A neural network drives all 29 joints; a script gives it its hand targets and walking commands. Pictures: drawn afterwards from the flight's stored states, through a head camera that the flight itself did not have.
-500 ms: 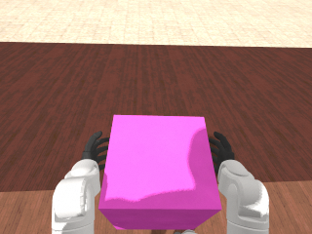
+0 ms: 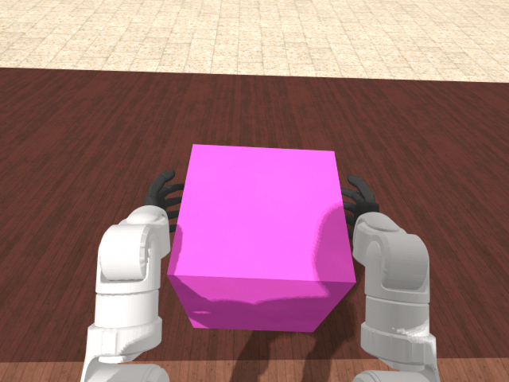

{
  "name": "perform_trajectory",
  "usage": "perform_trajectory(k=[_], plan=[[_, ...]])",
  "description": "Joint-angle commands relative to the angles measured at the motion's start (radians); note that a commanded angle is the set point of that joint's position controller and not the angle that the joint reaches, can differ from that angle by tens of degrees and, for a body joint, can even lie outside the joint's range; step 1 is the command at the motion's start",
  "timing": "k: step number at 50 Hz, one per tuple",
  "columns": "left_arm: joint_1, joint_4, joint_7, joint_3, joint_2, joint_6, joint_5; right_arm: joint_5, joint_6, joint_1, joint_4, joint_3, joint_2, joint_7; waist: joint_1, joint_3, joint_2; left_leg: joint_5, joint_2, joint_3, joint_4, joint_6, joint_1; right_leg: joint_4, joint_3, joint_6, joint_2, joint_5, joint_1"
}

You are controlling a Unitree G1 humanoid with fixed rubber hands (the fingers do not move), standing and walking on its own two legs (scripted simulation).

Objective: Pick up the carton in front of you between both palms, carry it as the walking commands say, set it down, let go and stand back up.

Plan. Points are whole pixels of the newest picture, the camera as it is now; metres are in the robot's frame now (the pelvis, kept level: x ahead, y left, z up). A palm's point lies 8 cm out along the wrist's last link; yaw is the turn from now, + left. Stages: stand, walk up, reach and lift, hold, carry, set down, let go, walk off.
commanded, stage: carry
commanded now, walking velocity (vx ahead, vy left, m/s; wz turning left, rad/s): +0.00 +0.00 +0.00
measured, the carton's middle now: (258, 246) +0.32 +0.01 +0.04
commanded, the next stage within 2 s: none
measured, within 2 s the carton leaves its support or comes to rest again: neither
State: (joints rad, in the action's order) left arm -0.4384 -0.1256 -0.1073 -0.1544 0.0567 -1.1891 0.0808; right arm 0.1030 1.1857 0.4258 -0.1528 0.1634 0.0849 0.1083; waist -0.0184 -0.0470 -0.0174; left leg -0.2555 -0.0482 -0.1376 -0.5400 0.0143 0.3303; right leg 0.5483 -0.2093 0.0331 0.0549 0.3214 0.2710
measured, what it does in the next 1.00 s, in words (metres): stands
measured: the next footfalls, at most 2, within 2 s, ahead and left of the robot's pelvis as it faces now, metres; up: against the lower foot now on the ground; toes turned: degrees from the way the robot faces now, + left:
none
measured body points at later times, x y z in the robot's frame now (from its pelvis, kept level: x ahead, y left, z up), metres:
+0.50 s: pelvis +0.05 +0.01 +0.01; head +0.12 +0.01 +0.45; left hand +0.43 +0.16 +0.10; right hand +0.43 -0.14 +0.10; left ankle +0.02 +0.11 -0.72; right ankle -0.02 -0.09 -0.72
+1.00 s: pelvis +0.04 +0.00 +0.00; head +0.08 +0.00 +0.45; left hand +0.41 +0.16 +0.10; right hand +0.41 -0.15 +0.11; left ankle +0.02 +0.11 -0.73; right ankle -0.02 -0.10 -0.73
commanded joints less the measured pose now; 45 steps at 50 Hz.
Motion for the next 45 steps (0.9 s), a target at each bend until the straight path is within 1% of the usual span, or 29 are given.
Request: perform_trajectory(k=[1,3,5,7,9,12,16,20,24,30,32,36,37,38,41,42,43,44,45], plan=[[-0.694,0.038,0.241,0.677,0.873,-0.002,-0.427,-0.403,0.003,0.636,0.09,-0.653,0.816,-0.233,-0.002,-0.372,0.077,0.59,-0.119,0.095,-0.01,0.027,-0.173,0.01,0.107,-0.022,0.108,-0.462,-0.138],[-0.747,0.108,0.235,0.641,0.906,-0.001,-0.433,-0.411,0.003,0.697,0.153,-0.618,0.84,-0.231,0.003,-0.397,0.064,0.685,-0.119,0.094,-0.037,0.028,-0.201,0.031,0.102,-0.028,0.101,-0.518,-0.138],[-0.816,0.158,0.232,0.608,0.945,0.005,-0.44,-0.422,-0.002,0.777,0.195,-0.589,0.873,-0.228,0.007,-0.411,0.055,0.755,-0.124,0.097,-0.051,0.035,-0.226,0.042,0.097,-0.035,0.09,-0.507,-0.127],[-0.878,0.184,0.23,0.584,0.989,0.011,-0.451,-0.437,-0.006,0.848,0.22,-0.573,0.92,-0.225,0.009,-0.423,0.052,0.797,-0.125,0.098,-0.06,0.041,-0.243,0.047,0.098,-0.04,0.083,-0.504,-0.126],[-0.933,0.189,0.229,0.566,1.027,0.014,-0.461,-0.451,-0.008,0.905,0.229,-0.564,0.966,-0.221,0.009,-0.436,0.046,0.807,-0.121,0.095,-0.067,0.044,-0.25,0.051,0.101,-0.042,0.08,-0.526,-0.136],[-0.971,0.172,0.224,0.548,1.064,0.009,-0.468,-0.463,-0.004,0.946,0.209,-0.558,1.01,-0.213,0.01,-0.456,0.031,0.785,-0.107,0.086,-0.072,0.044,-0.251,0.053,0.106,-0.04,0.081,-0.591,-0.163],[-0.974,0.101,0.215,0.552,1.081,-0.005,-0.465,-0.47,0.011,0.958,0.138,-0.573,1.043,-0.204,0.01,-0.477,0.014,0.752,-0.087,0.074,-0.066,0.044,-0.25,0.052,0.111,-0.034,0.079,-0.664,-0.196],[-0.97,0.041,0.206,0.587,1.069,-0.01,-0.46,-0.472,0.015,0.951,0.082,-0.613,1.039,-0.198,0.011,-0.489,0.013,0.753,-0.075,0.067,-0.049,0.047,-0.265,0.044,0.113,-0.028,0.067,-0.677,-0.212],[-0.941,0.015,0.205,0.618,1.048,-0.01,-0.453,-0.465,0.014,0.918,0.058,-0.641,1.021,-0.2,0.012,-0.501,0.024,0.779,-0.072,0.067,-0.048,0.052,-0.288,0.029,0.114,-0.024,0.056,-0.676,-0.215],[-0.917,0.005,0.214,0.646,1.028,-0.005,-0.448,-0.457,0.009,0.894,0.046,-0.667,1.003,-0.208,0.011,-0.505,0.005,0.704,-0.055,0.053,-0.032,0.041,-0.262,0.04,0.127,-0.014,0.065,-0.764,-0.247],[-0.913,0.006,0.217,0.651,1.025,-0.004,-0.448,-0.456,0.007,0.89,0.048,-0.671,1.0,-0.211,0.011,-0.504,0.007,0.715,-0.056,0.054,-0.029,0.041,-0.273,0.044,0.128,-0.014,0.064,-0.751,-0.233],[-0.904,0.018,0.222,0.652,1.02,-0.003,-0.446,-0.455,0.005,0.881,0.059,-0.674,0.995,-0.215,0.017,-0.5,0.037,0.809,-0.08,0.072,-0.049,0.053,-0.316,0.016,0.121,-0.026,0.049,-0.635,-0.178],[-0.902,0.023,0.223,0.652,1.019,-0.002,-0.446,-0.455,0.005,0.879,0.063,-0.674,0.995,-0.216,0.018,-0.498,0.039,0.804,-0.083,0.074,-0.052,0.054,-0.311,0.008,0.122,-0.027,0.049,-0.632,-0.181],[-0.901,0.028,0.224,0.65,1.018,-0.003,-0.447,-0.454,0.004,0.878,0.067,-0.674,0.995,-0.217,0.017,-0.497,0.034,0.776,-0.081,0.073,-0.054,0.051,-0.294,0.007,0.125,-0.026,0.053,-0.655,-0.195],[-0.897,0.045,0.228,0.645,1.018,-0.003,-0.449,-0.453,0.003,0.877,0.081,-0.67,0.996,-0.217,0.011,-0.497,-0.011,0.602,-0.058,0.055,-0.044,0.031,-0.213,0.035,0.15,-0.008,0.087,-0.822,-0.263],[-0.897,0.049,0.23,0.643,1.018,-0.002,-0.45,-0.452,0.002,0.879,0.085,-0.668,0.998,-0.217,0.008,-0.492,-0.024,0.548,-0.049,0.049,-0.031,0.025,-0.199,0.039,0.155,-0.002,0.095,-0.854,-0.271],[-0.9,0.052,0.231,0.641,1.019,-0.002,-0.45,-0.452,0.002,0.882,0.09,-0.666,1.0,-0.217,0.007,-0.486,-0.03,0.524,-0.046,0.046,-0.02,0.021,-0.198,0.041,0.157,0.0,0.099,-0.857,-0.267],[-0.901,0.056,0.232,0.639,1.019,-0.001,-0.45,-0.453,0.002,0.883,0.097,-0.663,1.002,-0.218,0.006,-0.483,-0.028,0.537,-0.05,0.049,-0.017,0.021,-0.212,0.044,0.157,-0.001,0.099,-0.832,-0.252],[-0.901,0.061,0.233,0.637,1.019,-0.001,-0.45,-0.453,0.002,0.883,0.104,-0.661,1.003,-0.218,0.008,-0.484,-0.018,0.585,-0.062,0.057,-0.024,0.026,-0.235,0.046,0.154,-0.006,0.095,-0.782,-0.227]])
